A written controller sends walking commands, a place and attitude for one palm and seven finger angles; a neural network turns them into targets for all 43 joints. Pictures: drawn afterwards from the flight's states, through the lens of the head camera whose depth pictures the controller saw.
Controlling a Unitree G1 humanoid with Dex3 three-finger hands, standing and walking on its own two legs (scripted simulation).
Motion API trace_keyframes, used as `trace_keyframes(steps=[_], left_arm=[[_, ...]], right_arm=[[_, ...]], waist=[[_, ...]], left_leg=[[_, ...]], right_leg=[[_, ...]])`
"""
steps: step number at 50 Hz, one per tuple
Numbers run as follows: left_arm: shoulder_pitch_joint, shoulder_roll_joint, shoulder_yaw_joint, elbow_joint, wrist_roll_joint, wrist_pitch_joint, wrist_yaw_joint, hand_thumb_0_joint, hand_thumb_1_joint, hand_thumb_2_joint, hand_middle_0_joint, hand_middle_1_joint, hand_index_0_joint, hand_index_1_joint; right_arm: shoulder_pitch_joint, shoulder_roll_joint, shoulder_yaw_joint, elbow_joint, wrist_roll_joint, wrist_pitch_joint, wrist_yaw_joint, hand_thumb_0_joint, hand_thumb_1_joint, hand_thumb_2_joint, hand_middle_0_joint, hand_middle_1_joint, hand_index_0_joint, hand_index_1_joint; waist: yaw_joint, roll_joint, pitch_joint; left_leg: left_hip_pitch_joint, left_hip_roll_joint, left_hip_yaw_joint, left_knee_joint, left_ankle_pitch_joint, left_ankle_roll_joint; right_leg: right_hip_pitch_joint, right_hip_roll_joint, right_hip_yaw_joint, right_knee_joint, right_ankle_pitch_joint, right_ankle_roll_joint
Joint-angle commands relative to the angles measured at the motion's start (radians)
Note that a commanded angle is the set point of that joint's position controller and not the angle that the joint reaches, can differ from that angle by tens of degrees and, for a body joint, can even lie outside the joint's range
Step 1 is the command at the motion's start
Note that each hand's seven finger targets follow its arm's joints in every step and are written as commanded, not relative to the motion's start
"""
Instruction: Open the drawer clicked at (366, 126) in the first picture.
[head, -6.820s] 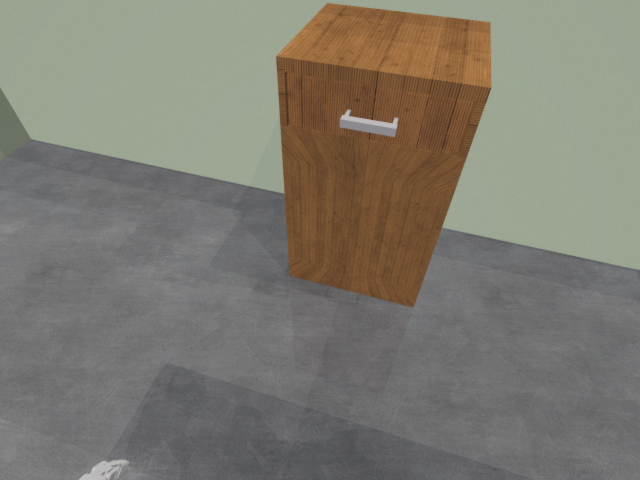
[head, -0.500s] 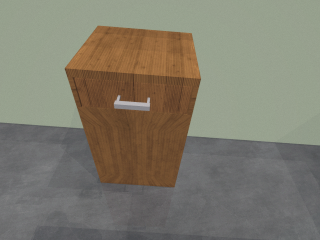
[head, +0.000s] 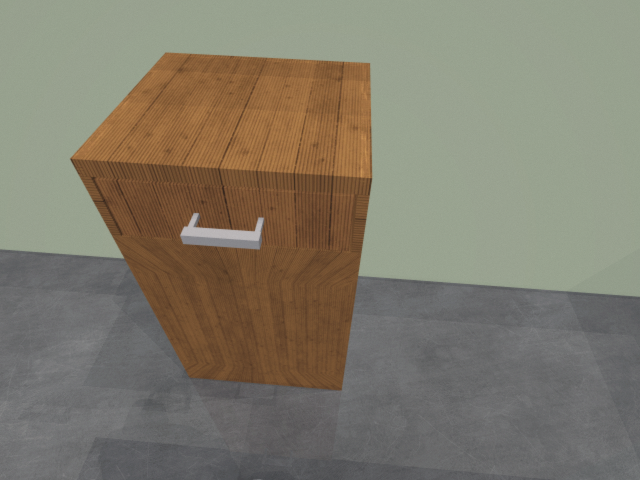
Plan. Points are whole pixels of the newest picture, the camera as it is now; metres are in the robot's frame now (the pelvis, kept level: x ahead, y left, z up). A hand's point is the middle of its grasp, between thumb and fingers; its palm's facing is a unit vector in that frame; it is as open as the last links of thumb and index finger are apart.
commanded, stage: come to a stop and stand still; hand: left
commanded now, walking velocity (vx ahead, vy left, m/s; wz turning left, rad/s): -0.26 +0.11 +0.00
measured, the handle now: (224, 229) +0.52 +0.20 -0.02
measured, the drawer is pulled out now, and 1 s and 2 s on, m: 0.00 0.00 0.00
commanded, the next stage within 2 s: look again from close up in 1.40 s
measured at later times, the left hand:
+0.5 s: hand out of the picture +0.02 +0.19 -0.17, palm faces +0.01 -0.96 -0.26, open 7.4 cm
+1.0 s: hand out of the picture +0.00 +0.20 -0.19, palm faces -0.01 -0.98 -0.20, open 7.3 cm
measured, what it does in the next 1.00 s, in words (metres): steps on the spot: left foot, then left foot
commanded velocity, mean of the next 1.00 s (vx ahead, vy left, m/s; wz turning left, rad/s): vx -0.05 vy -0.01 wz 0.00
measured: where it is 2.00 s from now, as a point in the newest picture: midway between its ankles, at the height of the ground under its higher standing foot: outside the picture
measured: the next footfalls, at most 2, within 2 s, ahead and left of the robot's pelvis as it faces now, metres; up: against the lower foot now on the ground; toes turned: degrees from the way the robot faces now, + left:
left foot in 0.08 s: +0.12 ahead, +0.10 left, +0.00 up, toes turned +6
left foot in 0.62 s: +0.04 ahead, +0.12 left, +0.00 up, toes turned -5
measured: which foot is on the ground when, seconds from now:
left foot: up 0.00-0.06, down 0.08-0.44, up 0.46-0.60, down 0.62-1.00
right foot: down 0.00-1.00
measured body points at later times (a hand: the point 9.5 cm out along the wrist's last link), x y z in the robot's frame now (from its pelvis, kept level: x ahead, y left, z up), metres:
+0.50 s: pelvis +0.00 -0.01 -0.01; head +0.01 -0.02 +0.44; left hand +0.02 +0.24 -0.15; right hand +0.07 -0.24 -0.17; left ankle +0.06 +0.10 -0.73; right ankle +0.00 -0.09 -0.74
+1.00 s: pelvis -0.02 +0.02 -0.01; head -0.04 +0.03 +0.44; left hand +0.00 +0.25 -0.17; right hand -0.05 -0.20 -0.16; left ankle +0.00 +0.11 -0.74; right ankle +0.00 -0.09 -0.74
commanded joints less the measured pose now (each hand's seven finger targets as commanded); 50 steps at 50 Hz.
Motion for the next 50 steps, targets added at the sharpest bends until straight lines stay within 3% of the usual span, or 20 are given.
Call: trace_keyframes(steps=[1, 3, 5, 6, 9, 15, 18, 21, 22, 25, 27, 29, 31, 32, 38, 39, 41, 45, 47, 50], left_arm=[[0.038, 0.119, 0.013, -0.023, -0.004, -0.009, 0.014, 0.000, 0.900, 0.900, -0.200, -0.300, -0.200, -0.300], [0.047, 0.114, 0.011, -0.016, -0.013, 0.003, 0.016, 0.000, 0.900, 0.900, -0.200, -0.300, -0.200, -0.300], [0.097, 0.076, 0.008, -0.027, -0.016, 0.021, 0.025, 0.000, 0.900, 0.900, -0.200, -0.300, -0.200, -0.300], [0.101, 0.070, 0.006, -0.028, -0.011, 0.028, 0.032, 0.000, 0.900, 0.900, -0.200, -0.300, -0.200, -0.300], [0.096, 0.088, 0.005, -0.025, -0.012, 0.046, 0.027, 0.000, 0.900, 0.900, -0.200, -0.300, -0.200, -0.300], [0.083, 0.094, 0.017, -0.073, -0.003, 0.058, 0.017, 0.000, 0.900, 0.900, -0.200, -0.300, -0.200, -0.300], [0.086, 0.097, 0.024, -0.087, 0.002, 0.060, 0.013, 0.000, 0.900, 0.900, -0.200, -0.300, -0.200, -0.300], [0.012, 0.160, 0.030, -0.112, 0.006, 0.051, 0.015, 0.000, 0.900, 0.900, -0.200, -0.300, -0.200, -0.300], [-0.024, 0.172, 0.030, -0.121, 0.002, 0.048, 0.019, 0.000, 0.900, 0.900, -0.200, -0.300, -0.200, -0.300], [-0.090, 0.171, 0.028, -0.134, 0.002, 0.049, 0.022, 0.000, 0.900, 0.900, -0.200, -0.300, -0.200, -0.300], [-0.081, 0.183, 0.025, -0.121, 0.000, 0.042, 0.014, 0.000, 0.900, 0.900, -0.200, -0.300, -0.200, -0.300], [-0.067, 0.187, 0.022, -0.099, -0.006, 0.039, 0.012, 0.000, 0.900, 0.900, -0.200, -0.300, -0.200, -0.300], [-0.035, 0.156, 0.014, -0.083, -0.018, 0.038, 0.008, 0.000, 0.900, 0.900, -0.200, -0.300, -0.200, -0.300], [-0.022, 0.146, 0.010, -0.074, -0.020, 0.037, 0.009, 0.000, 0.900, 0.900, -0.200, -0.300, -0.200, -0.300], [-0.019, 0.142, 0.003, -0.015, -0.021, 0.035, 0.007, 0.000, 0.900, 0.900, -0.200, -0.300, -0.200, -0.300], [-0.031, 0.302, -0.015, -0.118, -0.002, 0.009, 0.009, 0.000, 0.900, 0.900, -0.200, -0.300, -0.200, -0.300], [-0.049, 0.202, -0.001, -0.099, -0.006, 0.017, 0.018, 0.000, 0.900, 0.900, -0.200, -0.300, -0.200, -0.300], [-0.077, 0.211, 0.000, -0.146, -0.010, 0.033, 0.021, 0.000, 0.900, 0.900, -0.200, -0.300, -0.200, -0.300], [-0.080, 0.201, 0.003, -0.157, -0.010, 0.037, 0.020, 0.000, 0.900, 0.900, -0.200, -0.300, -0.200, -0.300], [-0.025, 0.161, -0.008, -0.150, -0.012, 0.043, 0.017, 0.000, 0.900, 0.900, -0.200, -0.300, -0.200, -0.300]], right_arm=[[0.056, 0.036, 0.040, -0.016, 0.014, -0.017, -0.012, 0.000, -0.900, -0.900, 0.200, 0.300, 0.200, 0.300], [0.073, -0.007, 0.034, -0.009, 0.021, -0.019, -0.021, 0.000, -0.900, -0.900, 0.200, 0.300, 0.200, 0.300], [0.049, -0.084, 0.019, -0.030, 0.022, -0.022, -0.033, 0.000, -0.900, -0.900, 0.200, 0.300, 0.200, 0.300], [0.036, -0.098, 0.015, -0.036, 0.019, -0.011, -0.035, 0.000, -0.900, -0.900, 0.200, 0.300, 0.200, 0.300], [-0.028, -0.101, 0.015, -0.056, 0.022, -0.002, -0.042, 0.000, -0.900, -0.900, 0.200, 0.300, 0.200, 0.300], [-0.067, -0.136, -0.012, -0.088, 0.014, 0.006, -0.043, 0.000, -0.900, -0.900, 0.200, 0.300, 0.200, 0.300], [-0.103, -0.124, -0.013, -0.101, 0.012, 0.013, -0.036, 0.000, -0.900, -0.900, 0.200, 0.300, 0.200, 0.300], [-0.087, -0.040, 0.001, -0.106, 0.013, 0.026, -0.020, 0.000, -0.900, -0.900, 0.200, 0.300, 0.200, 0.300], [-0.090, -0.027, 0.004, -0.100, 0.011, 0.034, -0.015, 0.000, -0.900, -0.900, 0.200, 0.300, 0.200, 0.300], [-0.064, -0.014, 0.009, -0.075, 0.010, 0.040, -0.010, 0.000, -0.900, -0.900, 0.200, 0.300, 0.200, 0.300], [-0.046, -0.012, 0.020, -0.060, 0.011, 0.033, -0.011, 0.000, -0.900, -0.900, 0.200, 0.300, 0.200, 0.300], [-0.004, -0.011, 0.028, -0.035, 0.014, 0.023, -0.013, 0.000, -0.900, -0.900, 0.200, 0.300, 0.200, 0.300], [0.000, -0.051, 0.040, -0.019, 0.009, 0.000, -0.020, 0.000, -0.900, -0.900, 0.200, 0.300, 0.200, 0.300], [-0.022, -0.068, 0.042, -0.017, 0.008, -0.003, -0.023, 0.000, -0.900, -0.900, 0.200, 0.300, 0.200, 0.300], [0.016, -0.057, 0.055, 0.025, 0.010, -0.011, -0.025, 0.000, -0.900, -0.900, 0.200, 0.300, 0.200, 0.300], [0.026, -0.160, 0.030, -0.077, 0.009, -0.024, -0.019, 0.000, -0.900, -0.900, 0.200, 0.300, 0.200, 0.300], [0.058, -0.084, 0.038, -0.074, -0.004, -0.028, -0.025, 0.000, -0.900, -0.900, 0.200, 0.300, 0.200, 0.300], [0.144, -0.051, 0.040, -0.081, -0.005, -0.001, -0.018, 0.000, -0.900, -0.900, 0.200, 0.300, 0.200, 0.300], [0.162, -0.046, 0.039, -0.081, 0.000, -0.002, -0.019, 0.000, -0.900, -0.900, 0.200, 0.300, 0.200, 0.300], [0.134, -0.069, 0.046, -0.097, 0.000, -0.009, -0.018, 0.000, -0.900, -0.900, 0.200, 0.300, 0.200, 0.300]], waist=[[-0.001, -0.072, 0.050], [-0.006, -0.030, 0.012], [0.022, 0.091, -0.008], [0.022, 0.065, 0.026], [0.026, 0.153, 0.055], [0.023, 0.059, -0.082], [0.036, -0.007, -0.072], [0.011, -0.261, -0.009], [0.013, -0.280, 0.014], [-0.005, -0.166, 0.068], [-0.004, -0.119, 0.088], [-0.007, -0.084, 0.063], [0.025, 0.069, 0.063], [0.046, 0.064, 0.062], [0.042, 0.048, 0.060], [0.011, -0.038, 0.181], [-0.009, -0.026, 0.003], [-0.034, -0.178, 0.032], [-0.036, -0.138, 0.088], [-0.006, 0.075, 0.161]], left_leg=[[0.146, -0.018, -0.023, -0.305, 0.077, -0.018], [0.283, -0.003, -0.045, -0.453, 0.315, -0.012], [0.345, 0.139, -0.142, -0.422, 0.738, 0.056], [0.308, 0.148, -0.131, -0.419, 0.696, 0.069], [0.257, 0.160, -0.177, -0.496, 0.667, 0.109], [0.321, 0.189, -0.187, -0.469, 0.606, 0.148], [0.210, 0.151, -0.159, -0.451, 0.357, 0.116], [0.130, -0.033, -0.018, -0.291, 0.017, 0.019], [0.146, -0.046, -0.025, -0.193, -0.047, 0.008], [0.147, -0.035, -0.069, -0.062, -0.074, 0.010], [0.146, -0.030, -0.062, -0.161, -0.061, 0.005], [0.217, -0.019, -0.069, -0.352, 0.050, 0.002], [0.229, 0.057, -0.180, -0.489, 0.262, 0.030], [0.173, 0.075, -0.185, -0.507, 0.230, 0.037], [0.134, 0.039, -0.165, -0.583, 0.060, 0.023], [0.152, -0.041, -0.159, -0.508, 0.104, 0.011], [0.161, -0.023, -0.133, -0.404, 0.024, 0.022], [0.194, -0.057, -0.078, -0.261, -0.015, 0.025], [0.184, -0.044, -0.094, -0.301, 0.004, 0.027], [0.059, 0.028, -0.222, -0.518, -0.088, 0.055]], right_leg=[[-0.030, -0.248, 0.195, -0.094, 0.374, -0.114], [-0.037, -0.189, 0.159, 0.014, 0.396, -0.051], [-0.084, -0.118, 0.134, 0.059, 0.171, 0.018], [-0.077, -0.093, 0.131, 0.049, 0.081, 0.026], [-0.061, -0.077, 0.113, 0.127, 0.003, 0.045], [-0.086, -0.061, 0.130, 0.212, -0.060, 0.041], [-0.030, -0.074, 0.156, 0.125, 0.030, 0.032], [-0.073, -0.239, 0.326, -0.058, 0.096, -0.054], [-0.135, -0.290, 0.342, -0.111, 0.055, -0.099], [-0.208, -0.275, 0.304, -0.140, -0.042, -0.128], [-0.165, -0.250, 0.266, -0.101, 0.029, -0.115], [-0.126, -0.224, 0.241, -0.047, 0.042, -0.081], [-0.091, -0.124, 0.181, 0.022, 0.061, -0.008], [-0.022, -0.106, 0.172, 0.004, 0.055, 0.011], [0.071, -0.115, 0.170, -0.041, 0.023, 0.019], [-0.028, -0.091, 0.204, -0.022, 0.002, -0.006], [-0.032, -0.166, 0.239, -0.035, -0.134, -0.026], [-0.185, -0.225, 0.267, -0.128, -0.329, -0.047], [-0.232, -0.204, 0.238, -0.100, -0.298, -0.043], [-0.171, -0.091, 0.140, 0.037, -0.198, 0.000]])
